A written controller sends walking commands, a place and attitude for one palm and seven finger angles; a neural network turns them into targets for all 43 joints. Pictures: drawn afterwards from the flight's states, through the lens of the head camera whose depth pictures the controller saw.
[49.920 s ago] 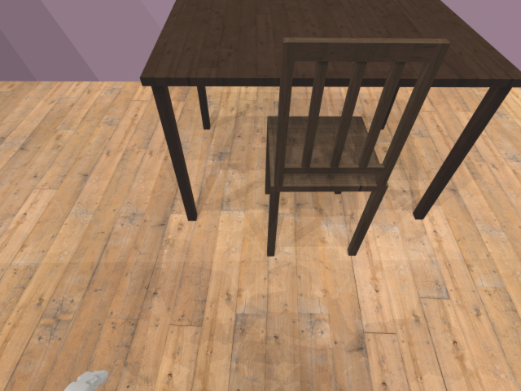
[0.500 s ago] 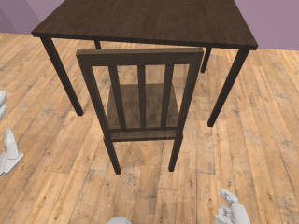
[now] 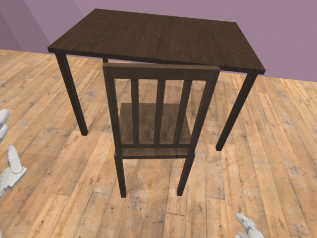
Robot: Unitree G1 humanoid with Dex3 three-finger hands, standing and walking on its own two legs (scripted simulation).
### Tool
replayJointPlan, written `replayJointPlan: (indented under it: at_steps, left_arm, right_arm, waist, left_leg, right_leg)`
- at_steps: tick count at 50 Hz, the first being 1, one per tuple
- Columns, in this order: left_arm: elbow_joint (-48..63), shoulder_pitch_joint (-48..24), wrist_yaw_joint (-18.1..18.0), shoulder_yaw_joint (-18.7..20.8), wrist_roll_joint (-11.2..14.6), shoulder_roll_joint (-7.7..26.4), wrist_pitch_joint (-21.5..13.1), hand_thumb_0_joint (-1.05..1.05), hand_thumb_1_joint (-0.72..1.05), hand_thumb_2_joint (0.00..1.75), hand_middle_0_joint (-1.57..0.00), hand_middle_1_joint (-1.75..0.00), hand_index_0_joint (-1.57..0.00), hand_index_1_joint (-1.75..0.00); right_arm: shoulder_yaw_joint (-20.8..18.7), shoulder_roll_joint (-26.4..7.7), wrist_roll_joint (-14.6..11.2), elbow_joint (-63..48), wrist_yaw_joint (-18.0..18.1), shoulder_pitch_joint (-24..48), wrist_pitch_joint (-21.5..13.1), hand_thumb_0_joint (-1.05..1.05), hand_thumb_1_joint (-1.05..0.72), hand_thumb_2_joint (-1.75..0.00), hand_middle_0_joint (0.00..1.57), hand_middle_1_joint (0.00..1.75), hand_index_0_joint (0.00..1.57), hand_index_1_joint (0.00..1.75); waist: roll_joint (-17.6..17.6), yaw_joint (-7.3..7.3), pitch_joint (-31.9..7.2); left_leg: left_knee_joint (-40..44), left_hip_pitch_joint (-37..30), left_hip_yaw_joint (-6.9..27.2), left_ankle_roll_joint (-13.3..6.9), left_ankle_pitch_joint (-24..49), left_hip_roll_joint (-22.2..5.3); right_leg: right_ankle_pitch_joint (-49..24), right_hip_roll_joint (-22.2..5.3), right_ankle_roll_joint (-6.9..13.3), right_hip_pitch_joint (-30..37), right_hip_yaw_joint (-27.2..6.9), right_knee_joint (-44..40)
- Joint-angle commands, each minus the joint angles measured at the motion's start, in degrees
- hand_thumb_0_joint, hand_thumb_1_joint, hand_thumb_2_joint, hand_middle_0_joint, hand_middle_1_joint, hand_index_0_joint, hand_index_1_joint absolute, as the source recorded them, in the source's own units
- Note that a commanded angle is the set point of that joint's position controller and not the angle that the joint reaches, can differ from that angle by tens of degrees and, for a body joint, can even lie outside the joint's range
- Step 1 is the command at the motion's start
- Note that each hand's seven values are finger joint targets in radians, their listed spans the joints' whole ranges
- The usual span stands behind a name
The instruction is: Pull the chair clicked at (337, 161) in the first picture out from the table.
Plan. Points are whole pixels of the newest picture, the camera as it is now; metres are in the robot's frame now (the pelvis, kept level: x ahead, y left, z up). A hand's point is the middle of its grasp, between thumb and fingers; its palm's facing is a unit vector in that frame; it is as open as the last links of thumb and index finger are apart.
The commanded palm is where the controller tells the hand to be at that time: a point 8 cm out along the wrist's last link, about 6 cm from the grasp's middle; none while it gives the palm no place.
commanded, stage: stop stepping back and stand still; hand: left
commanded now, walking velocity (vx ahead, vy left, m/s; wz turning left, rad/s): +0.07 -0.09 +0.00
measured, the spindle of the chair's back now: (158, 115) +0.58 +0.03 -0.04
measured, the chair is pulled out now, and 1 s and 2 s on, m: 0.25 0.25 0.25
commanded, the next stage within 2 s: let the arm hang, fingers relaxed in 0.64 s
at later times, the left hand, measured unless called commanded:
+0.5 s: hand (51, 147) +0.25 +0.24 +0.16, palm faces +0.33 -0.79 -0.51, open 7.4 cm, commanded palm +0.18 +0.28 +0.18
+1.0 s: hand out of the picture +0.11 +0.16 -0.15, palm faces +0.00 -0.98 -0.17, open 7.4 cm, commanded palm none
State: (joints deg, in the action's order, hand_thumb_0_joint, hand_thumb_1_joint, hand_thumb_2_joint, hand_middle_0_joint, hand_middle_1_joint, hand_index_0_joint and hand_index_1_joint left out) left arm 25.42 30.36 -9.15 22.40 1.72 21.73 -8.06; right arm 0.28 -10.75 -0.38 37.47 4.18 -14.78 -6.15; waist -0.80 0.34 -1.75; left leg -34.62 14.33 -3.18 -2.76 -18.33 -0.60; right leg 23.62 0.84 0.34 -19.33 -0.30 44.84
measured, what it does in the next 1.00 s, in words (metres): stands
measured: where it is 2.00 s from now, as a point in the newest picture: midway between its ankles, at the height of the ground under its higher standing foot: outside the picture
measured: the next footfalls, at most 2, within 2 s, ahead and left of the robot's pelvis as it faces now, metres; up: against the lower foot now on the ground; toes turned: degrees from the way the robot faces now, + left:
none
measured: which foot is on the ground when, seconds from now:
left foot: down 0.00-1.00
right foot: down 0.00-1.00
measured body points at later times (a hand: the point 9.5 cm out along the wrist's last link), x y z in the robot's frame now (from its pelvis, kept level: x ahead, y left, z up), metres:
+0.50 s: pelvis +0.04 -0.01 +0.01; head +0.07 -0.01 +0.46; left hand +0.22 +0.28 +0.19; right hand +0.21 -0.26 -0.07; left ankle +0.01 +0.09 -0.73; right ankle +0.02 -0.13 -0.73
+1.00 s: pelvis +0.03 -0.01 +0.00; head +0.04 +0.00 +0.45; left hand +0.11 +0.21 -0.13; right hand +0.12 -0.25 -0.13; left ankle +0.01 +0.09 -0.73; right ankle +0.02 -0.13 -0.73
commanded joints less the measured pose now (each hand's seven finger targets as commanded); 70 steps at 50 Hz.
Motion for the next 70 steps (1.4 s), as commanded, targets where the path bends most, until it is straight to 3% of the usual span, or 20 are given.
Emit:
replayJointPlan:
  at_steps: [1, 4, 6, 8, 10, 12, 19, 36, 37, 38, 41, 43, 48, 51, 53, 57, 59, 63, 68, 70]
  left_arm:
    - [16.10, -5.74, -1.51, 6.52, -0.12, 12.70, -3.69, 0.00, 0.90, 0.90, -0.20, -0.30, -0.20, -0.30]
    - [13.97, -0.64, -1.31, 6.72, 0.41, 12.39, -3.10, 0.00, 0.90, 0.90, -0.20, -0.30, -0.20, -0.30]
    - [14.38, -1.93, -0.79, 7.33, 1.02, 12.19, -3.63, 0.00, 0.90, 0.90, -0.20, -0.30, -0.20, -0.30]
    - [13.67, -4.63, -0.73, 7.88, 1.25, 12.36, -4.29, 0.00, 0.90, 0.90, -0.20, -0.30, -0.20, -0.30]
    - [12.73, -2.10, -0.61, 7.22, 1.53, 11.44, -3.76, 0.00, 0.90, 0.90, -0.20, -0.30, -0.20, -0.30]
    - [13.37, -1.08, -0.63, 7.15, 1.68, 11.52, -3.69, 0.00, 0.90, 0.90, -0.20, -0.30, -0.20, -0.30]
    - [16.01, 3.28, -1.31, 8.95, 1.97, 13.09, -3.73, 0.00, 0.90, 0.90, -0.20, -0.30, -0.20, -0.30]
    - [12.56, 2.67, -1.37, 6.75, 2.17, 11.79, -3.02, 0.00, 0.90, 0.90, -0.20, -0.30, -0.20, -0.30]
    - [-31.70, -2.55, 6.48, -16.57, -4.16, 1.60, 3.36, 0.00, 0.90, 0.90, -0.20, -0.30, -0.20, -0.30]
    - [-34.64, -1.70, 8.26, -15.05, -3.78, -0.08, 6.21, 0.00, 0.90, 0.90, -0.20, -0.30, -0.20, -0.30]
    - [-39.48, -6.63, 8.78, -16.88, -3.50, -2.43, 6.90, 0.00, 0.90, 0.90, -0.20, -0.30, -0.20, -0.30]
    - [-45.28, -10.65, 8.58, -17.91, -3.43, -1.79, 6.87, 0.00, 0.90, 0.90, -0.20, -0.30, -0.20, -0.30]
    - [-60.45, -14.00, 7.76, -19.36, -2.52, -1.25, 7.73, 0.00, 0.90, 0.90, -0.20, -0.30, -0.20, -0.30]
    - [-68.66, -13.45, 7.58, -20.15, -2.11, -1.65, 7.64, 0.00, 0.90, 0.90, -0.20, -0.30, -0.20, -0.30]
    - [-72.48, -12.09, 7.40, -19.80, -2.22, -3.84, 7.49, 0.00, 0.90, 0.90, -0.20, -0.30, -0.20, -0.30]
    - [-77.32, -12.86, 7.46, -20.66, -2.03, -4.71, 7.64, 0.00, 0.90, 0.90, -0.20, -0.30, -0.20, -0.30]
    - [-79.11, -13.33, 7.42, -21.07, -2.04, -4.64, 7.72, 0.00, 0.90, 0.90, -0.20, -0.30, -0.20, -0.30]
    - [-82.38, -12.57, 7.34, -21.73, -2.02, -5.76, 7.59, 0.00, 0.90, 0.90, -0.20, -0.30, -0.20, -0.30]
    - [-84.84, -11.86, 7.00, -22.18, -1.91, -6.37, 7.36, 0.00, 0.90, 0.90, -0.20, -0.30, -0.20, -0.30]
    - [-85.44, -11.71, 6.92, -22.15, -1.94, -6.37, 7.43, 0.00, 0.90, 0.90, -0.20, -0.30, -0.20, -0.30]
  right_arm:
    - [-1.70, -6.46, -0.24, -8.88, -0.66, 7.83, -4.46, 0.00, -0.90, -0.90, 0.20, 0.30, 0.20, 0.30]
    - [-1.73, -7.58, -0.49, -8.95, -0.76, 7.12, -4.59, 0.00, -0.90, -0.90, 0.20, 0.30, 0.20, 0.30]
    - [-2.34, -8.09, -0.14, -9.73, -0.69, 7.42, -4.51, 0.00, -0.90, -0.90, 0.20, 0.30, 0.20, 0.30]
    - [-2.24, -7.74, 0.16, -9.61, -0.40, 7.58, -4.71, 0.00, -0.90, -0.90, 0.20, 0.30, 0.20, 0.30]
    - [-2.79, -7.89, -0.57, -9.76, -0.36, 7.06, -4.29, 0.00, -0.90, -0.90, 0.20, 0.30, 0.20, 0.30]
    - [-2.84, -7.91, -0.68, -10.42, -0.21, 7.34, -3.71, 0.00, -0.90, -0.90, 0.20, 0.30, 0.20, 0.30]
    - [-3.37, -7.79, -1.15, -11.79, 0.65, 8.50, -2.08, 0.00, -0.90, -0.90, 0.20, 0.30, 0.20, 0.30]
    - [-3.84, -8.84, -1.38, -12.24, 1.57, 9.00, -0.31, 0.00, -0.90, -0.90, 0.20, 0.30, 0.20, 0.30]
    - [-5.32, -16.33, -0.35, 1.15, -4.63, 8.16, -3.36, 0.00, -0.90, -0.90, 0.20, 0.30, 0.20, 0.30]
    - [-5.56, -13.66, 0.31, 1.61, -4.94, 3.60, -0.05, 0.00, -0.90, -0.90, 0.20, 0.30, 0.20, 0.30]
    - [-3.75, -9.97, 1.26, 0.49, -4.95, 1.85, 3.22, 0.00, -0.90, -0.90, 0.20, 0.30, 0.20, 0.30]
    - [-3.61, -10.46, 1.83, 1.20, -4.86, 2.27, 4.01, 0.00, -0.90, -0.90, 0.20, 0.30, 0.20, 0.30]
    - [-2.47, -9.68, 2.06, 5.87, -3.80, 3.86, 4.88, 0.00, -0.90, -0.90, 0.20, 0.30, 0.20, 0.30]
    - [-1.76, -8.34, 1.63, 9.75, -3.26, 2.61, 4.86, 0.00, -0.90, -0.90, 0.20, 0.30, 0.20, 0.30]
    - [-1.89, -6.47, 1.69, 11.95, -2.84, 0.92, 4.93, 0.00, -0.90, -0.90, 0.20, 0.30, 0.20, 0.30]
    - [-2.06, -5.83, 1.43, 14.82, -2.62, -1.91, 5.59, 0.00, -0.90, -0.90, 0.20, 0.30, 0.20, 0.30]
    - [-2.18, -5.85, 1.25, 15.83, -2.59, -3.05, 5.84, 0.00, -0.90, -0.90, 0.20, 0.30, 0.20, 0.30]
    - [-2.13, -5.79, 1.23, 18.23, -2.47, -5.04, 5.67, 0.00, -0.90, -0.90, 0.20, 0.30, 0.20, 0.30]
    - [-1.90, -4.76, 1.16, 20.75, -2.29, -6.64, 5.59, 0.00, -0.90, -0.90, 0.20, 0.30, 0.20, 0.30]
    - [-1.78, -4.12, 1.18, 21.75, -2.32, -6.64, 5.63, 0.00, -0.90, -0.90, 0.20, 0.30, 0.20, 0.30]
  waist:
    - [7.42, -0.74, 3.57]
    - [8.22, -0.42, 0.96]
    - [10.06, 0.15, 0.09]
    - [10.23, 0.06, -0.89]
    - [3.86, -0.16, -2.06]
    - [2.60, -0.16, -3.63]
    - [5.61, -0.55, -6.25]
    - [2.85, -0.37, -4.63]
    - [0.98, 2.72, 1.37]
    - [-1.26, 1.87, -3.42]
    - [-6.74, 1.71, -1.97]
    - [-10.80, 1.50, -1.69]
    - [0.28, -0.50, -1.46]
    - [9.50, -0.82, -1.04]
    - [11.93, -0.79, -1.12]
    - [9.31, -0.37, 1.33]
    - [5.11, -0.20, 3.53]
    - [1.03, -0.07, 4.00]
    - [-1.39, 0.22, 4.65]
    - [0.46, 0.11, 6.12]
  left_leg:
    - [20.15, 3.56, 14.94, -4.09, -4.83, -12.92]
    - [12.38, 1.41, 8.56, -0.66, 5.51, -8.65]
    - [12.38, 1.58, 7.40, 0.51, 5.67, -7.17]
    - [15.21, -0.72, 7.60, 1.23, 9.43, -7.36]
    - [12.64, -3.69, 6.72, 1.37, 15.84, -7.07]
    - [11.70, -6.11, 5.85, 1.57, 21.10, -6.74]
    - [10.98, -8.03, 4.83, 1.90, 27.64, -5.86]
    - [11.77, -6.63, 4.96, 1.48, 18.77, -4.96]
    - [1.67, -1.44, 5.31, 0.82, 25.90, -5.31]
    - [2.51, -2.51, 5.23, 1.07, 20.66, -5.53]
    - [2.38, 1.00, 7.38, -0.26, 8.99, -4.39]
    - [2.85, 0.85, 8.14, -0.54, 12.42, -3.95]
    - [9.31, -1.80, 8.78, -0.48, 21.97, -4.85]
    - [12.11, -3.31, 8.02, -0.34, 20.05, -4.89]
    - [12.87, -3.98, 7.44, -0.35, 16.95, -4.70]
    - [15.47, -3.17, 8.10, -0.59, 8.99, -5.19]
    - [16.84, -2.41, 8.69, -0.72, 6.16, -5.69]
    - [17.85, -4.02, 8.48, -0.87, 6.93, -5.81]
    - [17.46, -6.20, 7.13, -0.69, 9.70, -5.52]
    - [17.92, -5.65, 7.04, -0.71, 9.20, -5.37]
  right_leg:
    - [-0.04, -1.49, -0.32, 1.38, 0.71, -6.67]
    - [-10.28, -1.05, 0.75, 9.58, 1.49, -23.08]
    - [-15.46, -3.12, 2.32, 10.82, -2.50, -22.11]
    - [-19.86, -3.67, 1.58, 10.86, -2.43, -20.25]
    - [-25.38, -3.87, 1.25, 11.28, -3.73, -20.78]
    - [-29.54, -4.70, 1.16, 11.98, -4.11, -21.31]
    - [-36.84, -6.24, 1.52, 14.45, -4.75, -21.53]
    - [-30.25, -6.71, 1.14, 12.89, -5.39, -23.86]
    - [-35.37, -9.42, 2.25, 4.60, -0.01, -14.89]
    - [-28.64, -9.23, 2.34, 3.89, -3.29, -16.37]
    - [-15.06, -9.08, 2.59, 0.01, -3.20, -17.99]
    - [-19.01, -9.23, 3.30, 1.25, -4.38, -17.98]
    - [-23.24, -6.85, 2.02, 7.45, -4.28, -18.13]
    - [-19.23, -6.00, 1.87, 9.51, -4.26, -20.48]
    - [-18.25, -5.79, 2.09, 10.26, -3.56, -22.25]
    - [-14.58, -5.22, 2.01, 10.01, -2.91, -24.87]
    - [-12.65, -4.87, 1.87, 8.98, -2.49, -25.64]
    - [-13.46, -5.22, 1.64, 8.38, -2.97, -26.19]
    - [-14.63, -5.61, 1.49, 7.43, -3.76, -26.83]
    - [-13.92, -5.60, 1.51, 6.87, -3.88, -26.95]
